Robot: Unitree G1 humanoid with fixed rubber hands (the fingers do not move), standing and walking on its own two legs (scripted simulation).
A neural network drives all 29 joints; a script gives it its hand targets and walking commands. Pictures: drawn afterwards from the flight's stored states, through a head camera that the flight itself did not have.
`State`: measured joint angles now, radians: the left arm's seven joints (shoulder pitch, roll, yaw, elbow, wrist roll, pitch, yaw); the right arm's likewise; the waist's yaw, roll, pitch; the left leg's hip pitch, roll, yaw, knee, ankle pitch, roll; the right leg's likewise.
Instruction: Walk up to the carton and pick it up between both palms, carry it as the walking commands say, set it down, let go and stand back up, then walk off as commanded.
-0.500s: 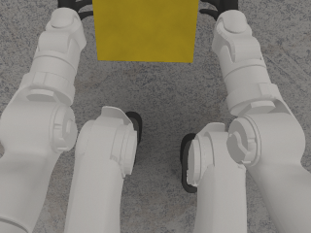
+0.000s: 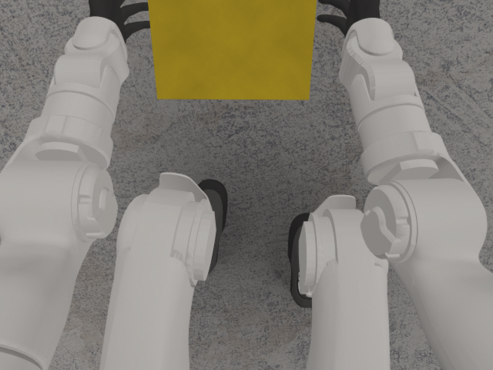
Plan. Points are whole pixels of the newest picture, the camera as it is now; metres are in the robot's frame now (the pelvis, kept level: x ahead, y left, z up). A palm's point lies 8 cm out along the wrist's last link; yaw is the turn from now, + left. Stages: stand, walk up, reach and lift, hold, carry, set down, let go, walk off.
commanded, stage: set down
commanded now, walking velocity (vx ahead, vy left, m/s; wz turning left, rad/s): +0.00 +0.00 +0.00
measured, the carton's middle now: (234, 30) +0.53 +0.10 -0.27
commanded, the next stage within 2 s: none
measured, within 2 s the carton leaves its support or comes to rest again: rests again in 0.24 s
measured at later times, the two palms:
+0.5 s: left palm (113, 20) +0.50 +0.25 -0.19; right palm (358, 17) +0.55 -0.06 -0.19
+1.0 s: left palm (114, 23) +0.50 +0.25 -0.20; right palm (356, 18) +0.55 -0.06 -0.19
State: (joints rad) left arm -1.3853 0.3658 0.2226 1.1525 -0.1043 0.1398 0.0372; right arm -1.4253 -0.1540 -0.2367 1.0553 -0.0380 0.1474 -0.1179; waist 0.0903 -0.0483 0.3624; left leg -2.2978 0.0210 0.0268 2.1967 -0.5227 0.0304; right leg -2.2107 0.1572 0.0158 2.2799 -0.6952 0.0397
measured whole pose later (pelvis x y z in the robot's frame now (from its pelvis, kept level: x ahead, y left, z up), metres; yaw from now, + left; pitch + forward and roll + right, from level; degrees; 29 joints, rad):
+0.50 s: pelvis +0.01 +0.00 -0.01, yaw +0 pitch +35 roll +1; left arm -1.38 0.37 0.28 1.15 -0.08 0.11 0.00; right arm -1.43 -0.15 -0.26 1.04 -0.05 0.13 -0.08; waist 0.09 -0.04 0.40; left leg -2.29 0.02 0.03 2.23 -0.56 0.02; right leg -2.20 0.15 0.01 2.32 -0.74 0.03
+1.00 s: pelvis +0.01 +0.00 -0.01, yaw +0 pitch +35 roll +0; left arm -1.40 0.36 0.29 1.22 -0.07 0.02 0.01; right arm -1.44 -0.19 -0.15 1.08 -0.01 0.07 -0.11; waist 0.09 -0.03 0.41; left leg -2.28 0.02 0.03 2.24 -0.56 0.03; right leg -2.19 0.15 0.01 2.32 -0.74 0.04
